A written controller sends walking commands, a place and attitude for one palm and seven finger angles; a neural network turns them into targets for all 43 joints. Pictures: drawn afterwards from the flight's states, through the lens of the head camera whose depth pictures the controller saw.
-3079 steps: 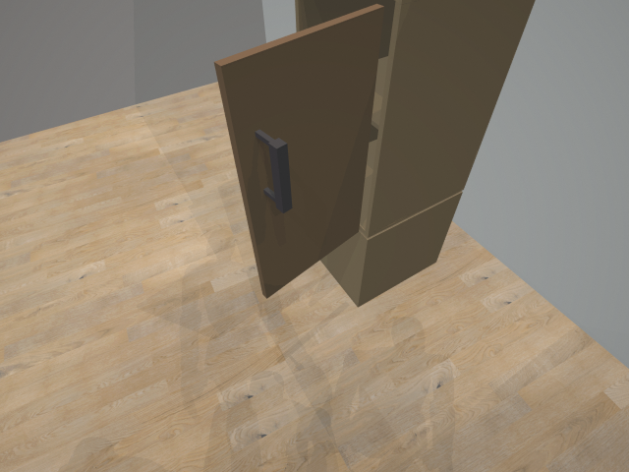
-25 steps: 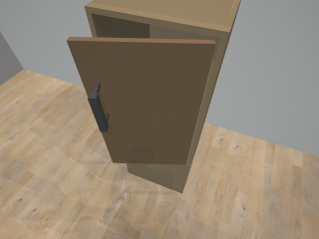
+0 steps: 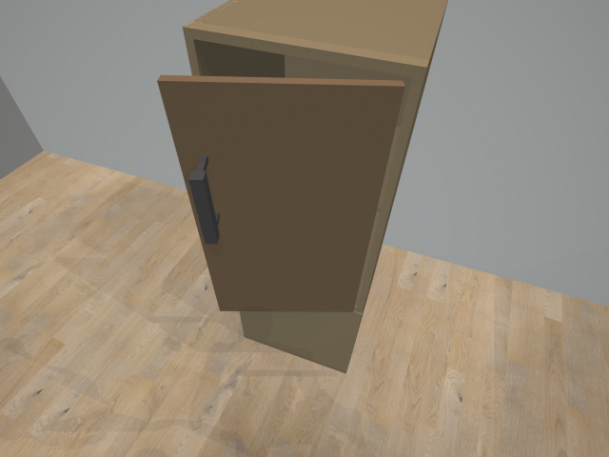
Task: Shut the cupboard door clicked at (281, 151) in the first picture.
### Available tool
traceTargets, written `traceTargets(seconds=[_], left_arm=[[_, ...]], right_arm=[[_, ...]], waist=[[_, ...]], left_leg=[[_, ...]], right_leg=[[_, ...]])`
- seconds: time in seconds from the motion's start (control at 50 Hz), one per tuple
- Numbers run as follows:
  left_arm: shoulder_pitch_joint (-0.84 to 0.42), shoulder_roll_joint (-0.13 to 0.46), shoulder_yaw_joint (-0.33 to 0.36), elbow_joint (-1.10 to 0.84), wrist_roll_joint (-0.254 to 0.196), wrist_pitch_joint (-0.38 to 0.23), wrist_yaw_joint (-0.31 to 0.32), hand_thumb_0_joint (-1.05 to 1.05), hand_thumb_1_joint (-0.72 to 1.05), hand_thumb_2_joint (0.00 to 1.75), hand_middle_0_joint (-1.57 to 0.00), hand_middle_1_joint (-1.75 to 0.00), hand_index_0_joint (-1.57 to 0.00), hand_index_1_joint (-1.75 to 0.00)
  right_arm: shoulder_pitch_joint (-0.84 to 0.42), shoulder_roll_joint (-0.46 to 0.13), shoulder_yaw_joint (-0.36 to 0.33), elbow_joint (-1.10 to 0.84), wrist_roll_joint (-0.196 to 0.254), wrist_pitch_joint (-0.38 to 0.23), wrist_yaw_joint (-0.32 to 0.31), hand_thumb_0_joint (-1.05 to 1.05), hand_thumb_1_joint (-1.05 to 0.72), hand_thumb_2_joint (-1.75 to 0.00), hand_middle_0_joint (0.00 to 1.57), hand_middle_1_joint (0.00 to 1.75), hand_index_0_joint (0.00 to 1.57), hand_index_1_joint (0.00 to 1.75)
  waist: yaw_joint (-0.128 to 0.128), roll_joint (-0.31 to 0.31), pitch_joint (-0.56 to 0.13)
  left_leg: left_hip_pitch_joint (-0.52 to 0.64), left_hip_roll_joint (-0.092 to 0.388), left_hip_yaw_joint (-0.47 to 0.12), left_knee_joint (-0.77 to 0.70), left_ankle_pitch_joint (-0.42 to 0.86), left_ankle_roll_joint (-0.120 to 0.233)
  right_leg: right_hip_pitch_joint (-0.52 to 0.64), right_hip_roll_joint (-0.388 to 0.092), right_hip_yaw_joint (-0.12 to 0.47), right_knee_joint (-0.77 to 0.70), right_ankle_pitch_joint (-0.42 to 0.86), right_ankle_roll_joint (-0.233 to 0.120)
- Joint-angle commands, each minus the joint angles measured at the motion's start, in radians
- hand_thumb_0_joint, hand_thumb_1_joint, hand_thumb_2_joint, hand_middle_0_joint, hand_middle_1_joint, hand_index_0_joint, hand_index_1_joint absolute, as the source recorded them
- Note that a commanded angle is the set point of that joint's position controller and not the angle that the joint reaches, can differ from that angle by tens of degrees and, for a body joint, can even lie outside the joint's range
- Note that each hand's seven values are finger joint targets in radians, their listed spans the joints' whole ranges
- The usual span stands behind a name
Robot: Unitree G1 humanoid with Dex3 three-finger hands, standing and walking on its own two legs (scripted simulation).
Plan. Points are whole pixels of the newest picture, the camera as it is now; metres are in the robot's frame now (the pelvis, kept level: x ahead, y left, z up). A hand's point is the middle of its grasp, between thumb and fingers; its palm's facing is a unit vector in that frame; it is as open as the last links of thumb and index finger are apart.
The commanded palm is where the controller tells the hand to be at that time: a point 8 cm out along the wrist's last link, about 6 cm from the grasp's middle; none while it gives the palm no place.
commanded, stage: come to a stop and stand still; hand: left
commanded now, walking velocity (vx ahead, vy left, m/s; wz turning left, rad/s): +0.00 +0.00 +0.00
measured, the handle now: (207, 201) +0.49 +0.19 +0.06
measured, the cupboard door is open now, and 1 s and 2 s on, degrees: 20 20 20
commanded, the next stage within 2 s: look again from close up in 0.32 s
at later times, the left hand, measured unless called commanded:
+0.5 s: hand out of the picture -0.06 +0.18 -0.17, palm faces +0.03 -0.99 -0.17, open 7.3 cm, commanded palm none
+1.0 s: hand out of the picture -0.04 +0.16 -0.17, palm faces +0.04 -0.99 -0.16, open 7.3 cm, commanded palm none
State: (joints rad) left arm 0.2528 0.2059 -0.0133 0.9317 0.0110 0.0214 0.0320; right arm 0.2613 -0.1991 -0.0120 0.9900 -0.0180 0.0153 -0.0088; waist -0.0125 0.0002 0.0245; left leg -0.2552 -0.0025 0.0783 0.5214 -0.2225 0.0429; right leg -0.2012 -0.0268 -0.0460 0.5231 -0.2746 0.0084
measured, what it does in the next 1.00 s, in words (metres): stands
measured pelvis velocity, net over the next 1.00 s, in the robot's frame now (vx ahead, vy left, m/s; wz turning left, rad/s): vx -0.02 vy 0.01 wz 0.00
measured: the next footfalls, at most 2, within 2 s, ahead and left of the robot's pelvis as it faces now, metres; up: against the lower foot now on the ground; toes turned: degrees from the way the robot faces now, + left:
none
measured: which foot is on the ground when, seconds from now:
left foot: down 0.00-1.00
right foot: down 0.00-1.00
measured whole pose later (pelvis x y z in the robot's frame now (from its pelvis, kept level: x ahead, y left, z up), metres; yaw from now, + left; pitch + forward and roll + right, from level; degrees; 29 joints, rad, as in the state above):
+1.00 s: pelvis -0.02 +0.01 +0.01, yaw +0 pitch -1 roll +0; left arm 0.36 0.12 -0.01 1.09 0.02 -0.01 0.04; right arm 0.29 -0.12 -0.02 1.13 0.00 0.01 -0.01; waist 0.00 -0.01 0.02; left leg -0.26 -0.02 0.08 0.43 -0.15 0.06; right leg -0.21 -0.04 -0.05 0.44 -0.20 0.02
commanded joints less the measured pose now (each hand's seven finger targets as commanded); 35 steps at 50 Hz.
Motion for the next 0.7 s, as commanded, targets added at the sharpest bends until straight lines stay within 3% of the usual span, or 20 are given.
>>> traceTargets(seconds=[0.0, 0.24, 0.4, 0.56, 0.6, 0.68], left_arm=[[0.042, 0.112, 0.032, -0.031, 0.007, -0.021, 0.004, 0.0, 0.9, 0.9, -0.2, -0.3, -0.2, -0.3], [0.132, 0.058, 0.02, 0.064, 0.012, -0.025, 0.009, 0.0, 0.9, 0.9, -0.2, -0.3, -0.2, -0.3], [0.182, 0.032, 0.017, 0.107, 0.014, -0.031, 0.013, 0.0, 0.9, 0.9, -0.2, -0.3, -0.2, -0.3], [0.201, 0.012, 0.02, 0.133, 0.016, -0.03, 0.014, 0.0, 0.9, 0.9, -0.2, -0.3, -0.2, -0.3], [0.212, 0.01, 0.02, 0.138, 0.017, -0.031, 0.014, 0.0, 0.9, 0.9, -0.2, -0.3, -0.2, -0.3], [0.205, 0.004, 0.022, 0.14, 0.015, -0.032, 0.015, 0.0, 0.9, 0.9, -0.2, -0.3, -0.2, -0.3]], right_arm=[[0.002, -0.117, -0.024, -0.047, -0.002, -0.028, -0.002, 0.0, -0.9, -0.9, 0.2, 0.3, 0.2, 0.3], [0.033, -0.088, -0.026, 0.027, 0.007, -0.021, -0.003, 0.0, -0.9, -0.9, 0.2, 0.3, 0.2, 0.3], [0.05, -0.064, -0.028, 0.063, 0.011, -0.019, -0.005, 0.0, -0.9, -0.9, 0.2, 0.3, 0.2, 0.3], [0.057, -0.052, -0.028, 0.083, 0.01, -0.017, -0.007, 0.0, -0.9, -0.9, 0.2, 0.3, 0.2, 0.3], [0.056, -0.049, -0.029, 0.082, 0.011, -0.016, -0.007, 0.0, -0.9, -0.9, 0.2, 0.3, 0.2, 0.3], [0.064, -0.042, -0.029, 0.089, 0.01, -0.017, -0.007, 0.0, -0.9, -0.9, 0.2, 0.3, 0.2, 0.3]], waist=[[0.016, 0.011, 0.019], [0.012, 0.018, 0.056], [0.013, -0.005, 0.058], [0.014, 0.029, 0.088], [0.018, 0.004, 0.081], [0.014, 0.01, 0.08]], left_leg=[[-0.041, 0.108, -0.163, -0.195, -0.136, 0.007], [-0.051, 0.113, -0.177, -0.252, -0.217, 0.001], [-0.038, 0.112, -0.176, -0.253, -0.199, 0.0], [-0.068, 0.113, -0.189, -0.284, -0.251, -0.006], [-0.062, 0.114, -0.186, -0.28, -0.242, -0.003], [-0.052, 0.109, -0.178, -0.273, -0.222, -0.008]], right_leg=[[-0.035, -0.065, 0.086, -0.134, -0.041, -0.034], [-0.064, -0.065, 0.079, -0.162, -0.06, -0.019], [-0.074, -0.069, 0.079, -0.174, -0.053, -0.017], [-0.081, -0.063, 0.072, -0.17, -0.071, -0.013], [-0.076, -0.064, 0.072, -0.174, -0.067, -0.013], [-0.088, -0.068, 0.078, -0.179, -0.073, -0.015]])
